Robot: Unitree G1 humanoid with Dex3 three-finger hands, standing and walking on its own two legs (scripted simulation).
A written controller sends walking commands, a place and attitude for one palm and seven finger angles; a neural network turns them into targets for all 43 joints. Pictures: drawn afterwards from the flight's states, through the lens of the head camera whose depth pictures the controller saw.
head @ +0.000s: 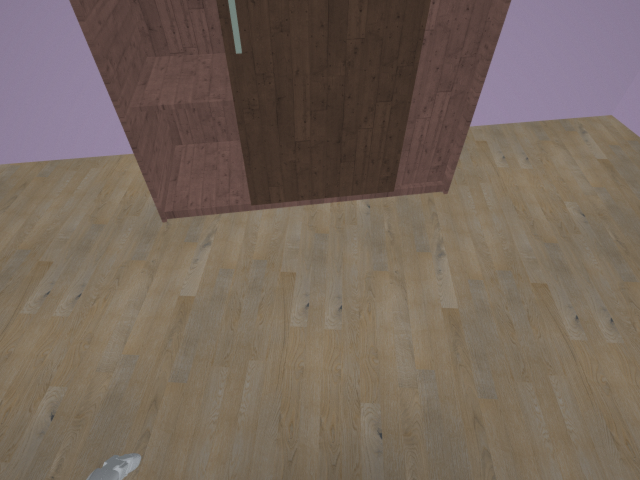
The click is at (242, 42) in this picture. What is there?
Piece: wardrobe's sliding door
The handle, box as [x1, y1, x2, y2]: [228, 0, 241, 53]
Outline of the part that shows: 228,0 236,53 241,52 234,0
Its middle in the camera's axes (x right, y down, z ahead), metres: -0.26 -0.71 +1.10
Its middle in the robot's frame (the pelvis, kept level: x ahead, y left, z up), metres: +1.30 +0.33 +0.13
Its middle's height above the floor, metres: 0.90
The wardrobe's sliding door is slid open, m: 0.38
